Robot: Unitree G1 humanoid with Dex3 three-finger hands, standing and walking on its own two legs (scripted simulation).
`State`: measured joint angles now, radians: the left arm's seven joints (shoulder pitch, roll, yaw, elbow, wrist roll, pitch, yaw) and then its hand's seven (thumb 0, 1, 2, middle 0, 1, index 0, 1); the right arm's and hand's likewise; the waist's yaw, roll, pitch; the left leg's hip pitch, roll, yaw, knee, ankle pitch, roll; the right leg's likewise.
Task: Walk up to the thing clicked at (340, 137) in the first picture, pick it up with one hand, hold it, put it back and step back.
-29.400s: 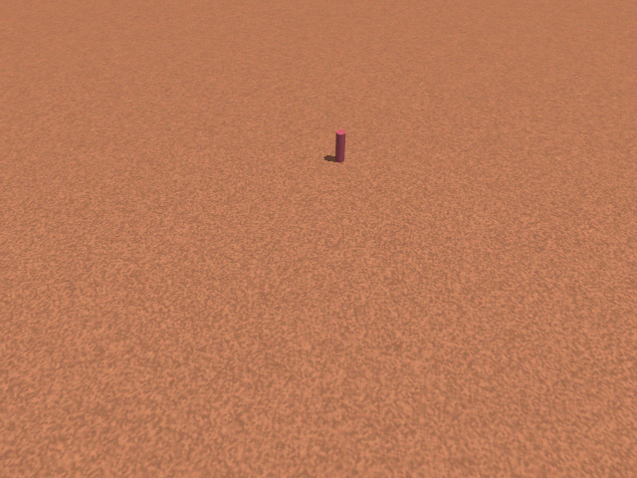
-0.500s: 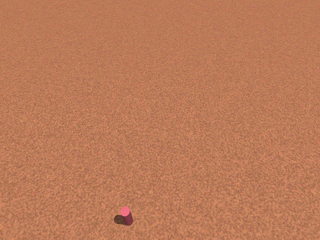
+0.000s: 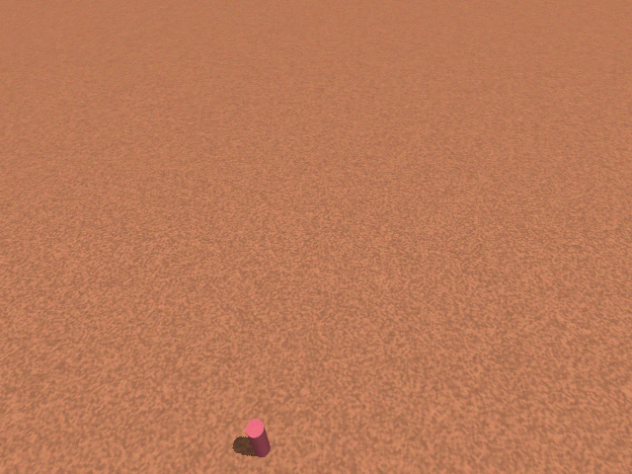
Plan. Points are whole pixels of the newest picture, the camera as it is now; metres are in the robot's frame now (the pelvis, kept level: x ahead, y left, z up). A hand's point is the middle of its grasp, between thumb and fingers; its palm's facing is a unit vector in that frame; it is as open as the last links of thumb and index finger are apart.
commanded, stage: stand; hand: left
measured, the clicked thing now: (258, 439) +0.40 +0.20 -0.69
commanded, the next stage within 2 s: step back in 1.32 s
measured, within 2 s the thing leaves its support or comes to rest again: neither
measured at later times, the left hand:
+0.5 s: hand out of the picture +0.08 +0.24 -0.16, palm faces -0.02 -0.94 -0.33, open 7.4 cm
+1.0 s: hand out of the picture +0.09 +0.24 -0.15, palm faces -0.01 -0.94 -0.34, open 7.4 cm
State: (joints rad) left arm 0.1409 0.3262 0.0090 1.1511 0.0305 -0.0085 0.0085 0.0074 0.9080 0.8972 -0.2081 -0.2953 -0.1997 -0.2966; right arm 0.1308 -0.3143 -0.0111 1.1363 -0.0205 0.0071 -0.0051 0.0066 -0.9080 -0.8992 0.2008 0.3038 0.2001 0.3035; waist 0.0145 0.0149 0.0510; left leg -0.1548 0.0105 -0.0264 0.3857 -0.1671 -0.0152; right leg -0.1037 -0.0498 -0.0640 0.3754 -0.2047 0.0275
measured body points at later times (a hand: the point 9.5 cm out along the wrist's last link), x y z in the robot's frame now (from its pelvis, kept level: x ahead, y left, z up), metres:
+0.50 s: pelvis +0.01 +0.00 +0.00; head +0.02 -0.01 +0.45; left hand +0.08 +0.29 -0.13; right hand +0.07 -0.30 -0.14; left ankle +0.03 +0.13 -0.74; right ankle +0.00 -0.13 -0.74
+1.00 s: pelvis +0.02 -0.01 +0.00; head +0.03 -0.01 +0.45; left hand +0.09 +0.29 -0.13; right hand +0.10 -0.30 -0.13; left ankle +0.03 +0.13 -0.74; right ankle +0.00 -0.13 -0.74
